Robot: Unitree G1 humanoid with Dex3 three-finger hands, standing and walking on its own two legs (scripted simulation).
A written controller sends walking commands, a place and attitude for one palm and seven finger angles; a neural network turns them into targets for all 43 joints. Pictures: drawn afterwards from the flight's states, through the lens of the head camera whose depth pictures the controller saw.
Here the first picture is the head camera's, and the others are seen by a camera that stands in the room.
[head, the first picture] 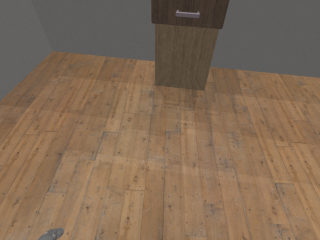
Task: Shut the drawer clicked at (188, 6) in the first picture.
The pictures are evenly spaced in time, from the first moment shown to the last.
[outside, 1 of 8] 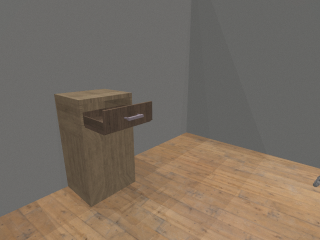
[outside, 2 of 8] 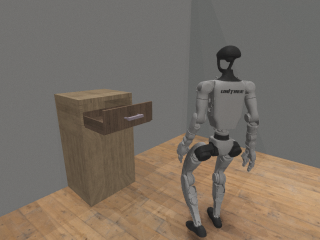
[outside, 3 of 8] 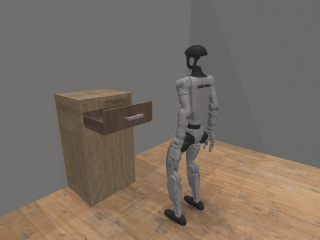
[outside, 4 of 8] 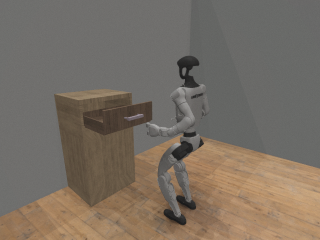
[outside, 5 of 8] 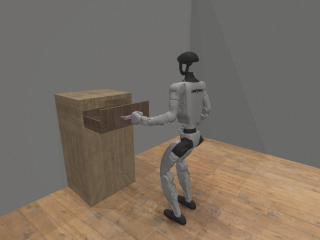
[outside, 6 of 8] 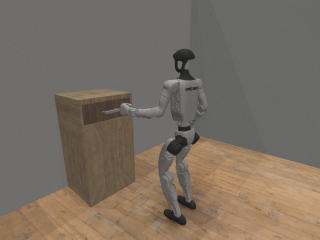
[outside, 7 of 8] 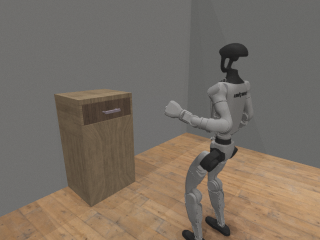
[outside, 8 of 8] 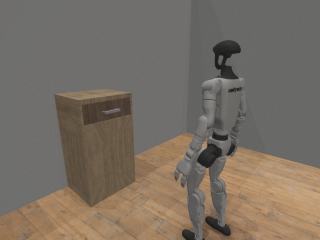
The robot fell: no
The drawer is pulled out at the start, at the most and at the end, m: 0.28 0.28 0.00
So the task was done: yes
